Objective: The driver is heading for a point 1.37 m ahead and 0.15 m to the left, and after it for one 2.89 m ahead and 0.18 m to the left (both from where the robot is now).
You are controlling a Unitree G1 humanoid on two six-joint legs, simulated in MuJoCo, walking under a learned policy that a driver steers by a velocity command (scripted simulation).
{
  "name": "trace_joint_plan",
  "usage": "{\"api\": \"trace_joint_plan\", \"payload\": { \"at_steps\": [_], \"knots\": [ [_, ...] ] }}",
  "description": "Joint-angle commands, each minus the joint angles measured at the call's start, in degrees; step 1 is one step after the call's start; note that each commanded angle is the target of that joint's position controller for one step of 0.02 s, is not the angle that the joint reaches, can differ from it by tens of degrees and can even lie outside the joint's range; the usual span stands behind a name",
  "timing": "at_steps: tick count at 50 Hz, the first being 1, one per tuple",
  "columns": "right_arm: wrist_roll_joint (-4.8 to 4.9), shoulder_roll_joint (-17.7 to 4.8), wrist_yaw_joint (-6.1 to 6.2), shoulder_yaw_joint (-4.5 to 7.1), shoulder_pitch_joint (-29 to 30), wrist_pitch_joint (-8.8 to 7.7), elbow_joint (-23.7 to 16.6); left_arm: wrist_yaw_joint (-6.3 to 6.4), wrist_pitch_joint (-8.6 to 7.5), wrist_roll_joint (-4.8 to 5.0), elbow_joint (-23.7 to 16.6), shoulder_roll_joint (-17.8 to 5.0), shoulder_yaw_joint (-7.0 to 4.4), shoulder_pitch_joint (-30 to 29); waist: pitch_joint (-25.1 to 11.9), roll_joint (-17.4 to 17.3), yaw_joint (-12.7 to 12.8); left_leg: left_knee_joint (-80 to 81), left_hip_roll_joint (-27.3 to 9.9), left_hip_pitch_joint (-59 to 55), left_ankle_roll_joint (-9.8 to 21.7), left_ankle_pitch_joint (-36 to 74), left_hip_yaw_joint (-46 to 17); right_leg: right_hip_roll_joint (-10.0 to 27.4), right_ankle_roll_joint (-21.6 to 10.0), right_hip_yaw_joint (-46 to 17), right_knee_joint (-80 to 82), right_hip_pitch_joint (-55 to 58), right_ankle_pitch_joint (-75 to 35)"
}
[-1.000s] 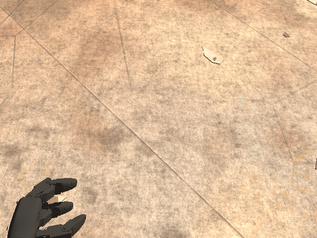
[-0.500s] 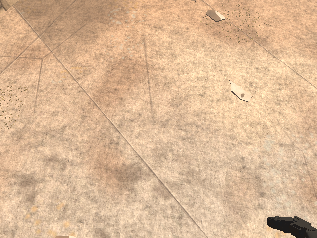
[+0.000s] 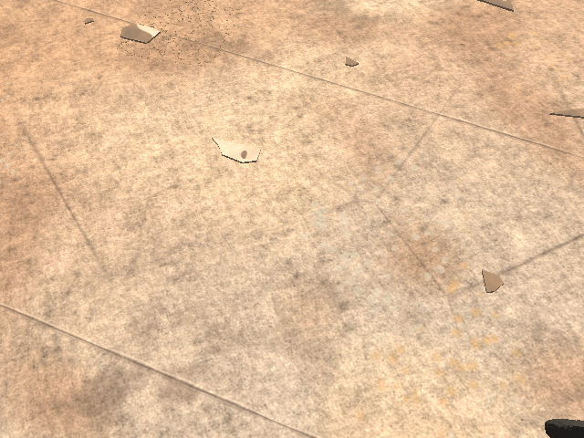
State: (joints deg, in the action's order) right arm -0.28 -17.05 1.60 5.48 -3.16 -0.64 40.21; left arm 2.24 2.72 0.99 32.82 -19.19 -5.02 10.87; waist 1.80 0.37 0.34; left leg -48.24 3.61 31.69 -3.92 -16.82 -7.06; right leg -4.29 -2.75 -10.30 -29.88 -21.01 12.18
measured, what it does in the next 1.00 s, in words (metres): steps on the spot, turning right: left foot, then right foot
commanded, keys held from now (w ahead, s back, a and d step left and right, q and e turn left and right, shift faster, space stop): e+shift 0.10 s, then shift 0.90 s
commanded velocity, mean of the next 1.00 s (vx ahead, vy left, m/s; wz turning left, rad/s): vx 0.00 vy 0.00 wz -0.32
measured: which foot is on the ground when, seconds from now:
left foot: up 0.00-0.12, down 0.14-1.00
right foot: down 0.00-0.14, up 0.16-0.48, down 0.50-1.00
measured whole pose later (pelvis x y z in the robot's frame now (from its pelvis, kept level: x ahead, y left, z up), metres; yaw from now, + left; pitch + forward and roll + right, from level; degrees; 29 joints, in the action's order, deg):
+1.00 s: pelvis +0.02 -0.01 +0.00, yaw -17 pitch -1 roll +0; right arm -0.4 -15.2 1.5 1.9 -10.7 -0.2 50.1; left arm 0.3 0.5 -0.8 41.0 -13.5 -1.3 13.2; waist 1.5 0.3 -0.8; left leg -28.6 -3.1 12.6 -3.8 -15.2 -1.8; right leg -2.2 -1.2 -3.0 -29.5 -9.9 18.7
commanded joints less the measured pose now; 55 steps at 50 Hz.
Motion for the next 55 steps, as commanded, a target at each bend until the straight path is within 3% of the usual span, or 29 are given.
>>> {"api": "trace_joint_plan", "payload": {
  "at_steps": [1,4,6,7,8,9,10,11,12,13,15,18,21,24,25,26,27,28,29,31,32,41,55],
  "knots": [
    [0.46,-4.17,-0.73,0.76,1.92,-1.33,-3.74,0.01,-0.22,0.14,-4.99,-10.09,-3.15,-1.79,-8.63,9.37,0.41,6.91,1.45,-0.81,0.00,-0.24,-0.73,12.05,-8.18,-18.50,6.57,10.06,-9.90],
    [0.79,-5.55,-1.30,1.26,0.28,-2.02,-3.36,-0.46,0.11,0.44,-5.59,-10.10,-3.28,-2.99,-8.64,10.96,0.20,14.38,1.60,-6.33,0.96,-0.94,-1.27,10.75,-7.48,-22.42,5.24,9.93,-11.48],
    [0.74,-6.56,-1.60,1.84,-3.71,-2.45,-1.99,-0.54,0.32,0.93,-6.13,-9.26,-2.91,-5.45,-9.22,10.61,-2.03,25.51,-0.11,-14.82,2.25,6.71,0.06,8.30,-5.33,-21.52,2.16,7.99,-9.96],
    [0.21,-8.63,-1.49,2.41,-5.07,-2.33,-1.63,-0.56,0.37,0.60,-6.15,-6.77,-2.10,-3.74,-11.09,7.02,-1.15,28.19,-6.69,-22.33,4.55,10.90,-3.72,5.66,-3.14,-18.67,-2.68,4.04,-0.82],
    [-0.74,-12.05,-1.12,2.72,-1.92,-1.61,-3.06,-0.85,0.33,-0.09,-5.73,-3.06,-0.91,0.61,-11.04,-7.74,2.85,29.88,-18.14,-27.48,10.61,18.74,-16.20,-2.14,-0.11,-8.36,-14.40,-4.16,18.23],
    [-2.63,-11.42,-1.25,2.64,-3.11,-1.57,-2.88,-0.93,-0.50,-0.34,-6.67,-7.01,-1.94,-0.13,-8.34,-16.92,2.38,31.69,-25.11,-24.41,19.45,23.38,-27.74,-4.17,3.13,-2.34,-27.97,-12.08,26.24],
    [-1.78,-8.46,-1.12,1.73,-1.10,-1.73,-4.14,-1.03,-0.89,-0.76,-5.00,-11.08,-3.07,1.40,-7.38,-11.80,2.59,30.47,-25.36,-23.05,20.95,22.23,-24.63,-0.65,4.91,-1.90,-36.27,-13.04,22.85],
    [-0.86,-6.07,-0.77,1.02,0.31,-1.41,-4.55,-1.10,-0.76,-0.53,-3.44,-11.42,-3.33,0.86,-6.14,-8.15,2.13,29.47,-21.15,-21.65,18.55,19.87,-17.70,0.20,5.93,-0.91,-38.93,-12.50,18.93],
    [-0.19,-5.58,-0.45,0.66,0.43,-0.97,-4.67,-0.94,-0.41,-0.55,-2.61,-9.50,-2.84,0.45,-5.55,-6.05,1.75,29.02,-17.83,-21.81,16.43,17.16,-13.83,0.37,6.68,-0.07,-40.49,-12.80,16.44],
    [0.27,-5.81,-0.22,0.43,-0.22,-0.66,-4.34,-1.07,-0.26,-0.47,-2.68,-7.59,-2.09,0.00,-4.64,-5.68,0.80,28.88,-17.05,-22.07,16.56,19.36,-12.14,0.23,7.29,0.53,-41.49,-13.82,14.79],
    [-0.14,-6.43,0.11,0.27,-2.70,-0.05,-3.45,-1.36,-0.52,0.00,-3.23,-4.62,-0.81,-1.77,-5.01,-6.81,-0.38,28.70,-15.01,-23.75,16.56,23.40,-8.00,0.51,7.73,3.26,-36.74,-12.94,13.94],
    [-0.30,-7.42,0.05,0.41,-3.90,0.58,-2.90,-1.33,-0.88,-0.34,-3.44,-2.31,0.51,-3.27,-7.44,-10.39,-1.51,27.47,-14.78,-26.11,16.74,25.89,-5.14,2.42,8.05,6.13,-23.84,-7.27,15.67],
    [0.26,-8.72,-0.40,0.62,-4.78,1.15,-2.36,-1.53,-0.87,-0.11,-2.51,-2.49,0.73,-2.81,-7.95,-13.10,-2.38,26.90,-15.85,-24.88,17.07,26.16,-4.95,2.97,7.45,9.18,-11.12,0.39,13.60],
    [1.61,-7.06,-0.58,-0.39,-6.19,1.16,-1.21,-1.82,-0.88,-0.58,0.16,-1.90,0.67,1.25,-7.20,-11.08,-0.12,23.64,-14.27,-20.85,13.45,23.20,-3.19,1.91,4.27,10.84,10.38,11.82,-1.50],
    [1.10,-5.81,-0.82,-0.94,-8.67,0.54,-0.48,-1.64,-0.84,-1.12,-0.47,-3.70,0.61,1.25,-8.26,-7.73,-0.98,21.89,-13.02,-16.12,9.26,17.09,-2.07,5.91,2.28,5.64,10.66,18.37,-7.18],
    [-1.40,-2.50,-1.46,-2.19,-9.59,-0.39,-1.35,-1.02,-0.54,-1.92,-1.38,-7.97,-0.02,2.01,-10.71,5.77,-2.74,13.20,-8.12,-9.32,4.51,3.02,3.53,16.94,-1.57,-5.98,8.36,24.12,-22.47],
    [-1.08,-1.85,-1.18,-2.45,-6.49,-0.82,-2.47,-1.67,-0.96,-3.12,-0.44,-5.62,0.78,-1.19,-8.11,13.47,-2.65,16.82,-6.60,-10.83,2.28,-7.70,5.25,20.67,-7.82,-8.64,9.45,12.71,-17.70],
    [-1.06,-4.35,-0.88,-2.03,-5.24,-0.74,-1.73,-2.13,-1.70,-3.00,-1.70,-2.21,1.64,-4.56,-5.33,9.10,-2.25,17.48,-7.10,-14.61,1.02,-3.01,5.24,16.72,-7.22,-5.80,10.22,10.02,-10.40],
    [-1.26,-3.91,-0.95,-2.12,-4.31,-0.77,-1.26,-2.19,-2.28,-3.06,-0.70,-0.83,2.00,-4.05,-5.41,8.31,-2.01,19.67,-6.61,-15.96,0.69,3.45,5.39,13.33,-4.36,-3.09,9.43,10.24,-5.30],
    [-1.40,-4.84,-0.70,-2.00,-5.03,-0.19,-0.53,-2.28,-3.08,-2.58,0.34,-2.50,1.71,-2.54,-3.51,8.41,-1.43,20.91,-7.05,-18.31,0.15,9.71,4.70,11.05,-1.88,-1.80,9.30,8.09,-2.87],
    [-0.99,-5.19,-0.75,-1.94,-5.53,-0.23,-0.01,-2.28,-3.15,-2.52,0.54,-2.05,2.01,-1.34,-2.52,6.54,-1.32,20.76,-7.08,-19.06,0.47,9.81,4.75,10.11,-1.07,-1.02,9.40,6.90,-2.81],
    [-0.39,-4.40,-0.45,-2.19,-6.99,-0.47,4.25,-1.97,-3.03,-1.99,2.24,-0.74,2.30,0.49,-2.66,0.95,-1.20,21.65,-7.18,-21.39,0.63,12.80,4.86,7.90,-0.62,1.34,6.82,8.46,-8.36],
    [0.11,-4.64,0.54,-2.22,-7.46,0.18,10.18,-1.38,-3.03,-1.67,7.11,-0.35,1.89,3.35,-2.44,0.08,-1.17,21.25,-6.99,-22.89,1.41,14.43,5.11,5.83,0.72,4.29,5.44,8.72,-10.37]
  ]
}}
Next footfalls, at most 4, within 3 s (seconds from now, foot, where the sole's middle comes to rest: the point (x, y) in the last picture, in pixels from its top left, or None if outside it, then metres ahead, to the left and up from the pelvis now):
0.14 left None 0.11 0.13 -0.78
0.50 right None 0.00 -0.12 -0.78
2.40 right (429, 384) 0.54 -0.24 -0.78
2.82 left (335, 272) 0.85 -0.04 -0.78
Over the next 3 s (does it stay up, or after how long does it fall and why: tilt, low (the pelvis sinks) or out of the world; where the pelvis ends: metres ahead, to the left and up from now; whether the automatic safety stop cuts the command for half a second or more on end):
stays up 0.71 -0.09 -0.01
